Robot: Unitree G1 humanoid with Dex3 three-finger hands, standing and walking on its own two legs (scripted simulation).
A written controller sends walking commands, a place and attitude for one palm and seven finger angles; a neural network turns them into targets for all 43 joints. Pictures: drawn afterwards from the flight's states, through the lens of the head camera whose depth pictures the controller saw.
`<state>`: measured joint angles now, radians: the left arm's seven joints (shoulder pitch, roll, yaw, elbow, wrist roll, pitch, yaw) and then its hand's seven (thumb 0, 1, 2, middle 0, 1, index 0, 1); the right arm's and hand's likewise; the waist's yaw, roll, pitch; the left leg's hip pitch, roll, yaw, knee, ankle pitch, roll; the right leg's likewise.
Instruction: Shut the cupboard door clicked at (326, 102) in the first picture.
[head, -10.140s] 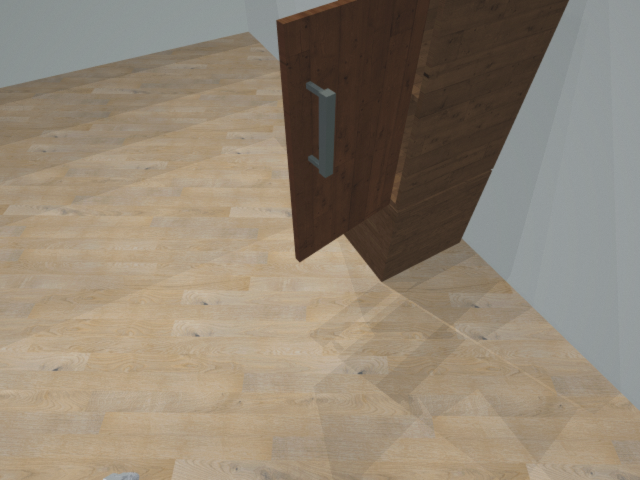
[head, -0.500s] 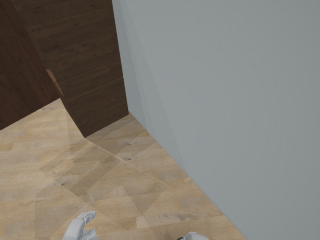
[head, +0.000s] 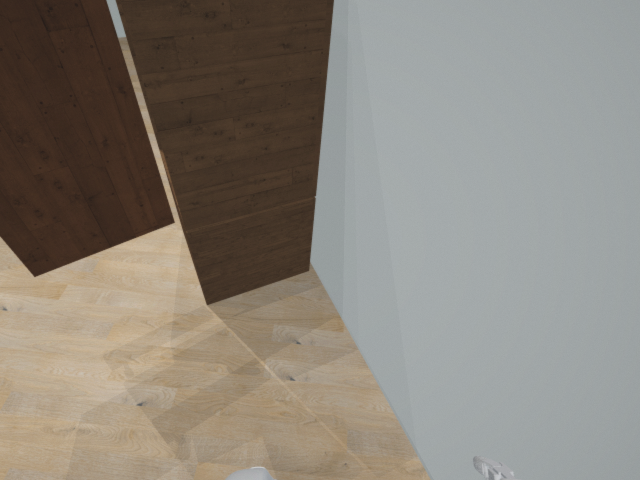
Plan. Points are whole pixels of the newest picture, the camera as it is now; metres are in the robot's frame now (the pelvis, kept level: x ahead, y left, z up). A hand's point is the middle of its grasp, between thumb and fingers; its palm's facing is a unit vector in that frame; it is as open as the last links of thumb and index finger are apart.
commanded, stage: turn to face it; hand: left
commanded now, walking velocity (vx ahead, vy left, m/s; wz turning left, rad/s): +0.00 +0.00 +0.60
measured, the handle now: out of the picture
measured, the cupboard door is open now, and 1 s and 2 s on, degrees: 100 100 100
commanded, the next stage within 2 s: take the last steps up to it in 1.18 s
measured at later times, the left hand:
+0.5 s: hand (198, 406) +0.23 +0.20 -0.13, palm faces +0.23 -0.95 -0.23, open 7.4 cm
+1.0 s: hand out of the picture +0.10 +0.24 -0.16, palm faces +0.52 -0.82 -0.25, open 7.4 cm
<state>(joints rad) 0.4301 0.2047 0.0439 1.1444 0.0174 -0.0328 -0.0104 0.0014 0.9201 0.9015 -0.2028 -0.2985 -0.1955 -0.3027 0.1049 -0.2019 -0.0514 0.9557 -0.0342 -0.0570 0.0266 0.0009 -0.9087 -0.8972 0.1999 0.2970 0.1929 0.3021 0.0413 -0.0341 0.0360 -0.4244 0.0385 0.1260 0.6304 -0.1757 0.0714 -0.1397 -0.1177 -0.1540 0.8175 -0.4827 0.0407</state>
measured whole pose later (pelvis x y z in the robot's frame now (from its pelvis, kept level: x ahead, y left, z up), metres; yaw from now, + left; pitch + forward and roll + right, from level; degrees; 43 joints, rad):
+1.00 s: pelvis +0.16 +0.03 +0.02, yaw +30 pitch +1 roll -2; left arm 0.19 0.27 0.06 0.93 0.01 0.06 0.01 0.01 0.91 0.90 -0.20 -0.30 -0.19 -0.30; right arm 0.12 -0.21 -0.03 0.90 -0.02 0.03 -0.01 0.00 -0.90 -0.90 0.21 0.30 0.20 0.30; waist 0.02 -0.02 0.10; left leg -0.31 -0.02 0.00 0.54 -0.25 0.06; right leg -0.44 -0.07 -0.03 0.96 -0.48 0.07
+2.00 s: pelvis +0.26 +0.12 +0.02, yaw +44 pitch +0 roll -1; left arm 0.31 0.17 0.05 1.05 0.03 -0.04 0.00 0.00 0.92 0.90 -0.21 -0.30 -0.20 -0.30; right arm 0.27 -0.17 -0.05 1.03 -0.02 0.00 0.03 0.01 -0.91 -0.90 0.20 0.30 0.19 0.30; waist 0.01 -0.03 0.02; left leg -0.40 0.06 0.07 0.70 -0.29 -0.02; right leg -0.14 -0.08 -0.13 0.41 -0.26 0.03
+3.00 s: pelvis +0.27 +0.21 +0.01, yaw +40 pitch -1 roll +1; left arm 0.27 0.18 0.00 1.03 0.02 0.02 0.03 0.00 0.91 0.90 -0.20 -0.30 -0.20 -0.30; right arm 0.24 -0.21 -0.02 0.93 -0.02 0.00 -0.02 -0.01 -0.95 -0.90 0.21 0.30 0.20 0.30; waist 0.01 0.08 0.02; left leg -0.20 -0.05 0.15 0.51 -0.31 0.08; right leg -0.27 -0.05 0.01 0.58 -0.30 0.02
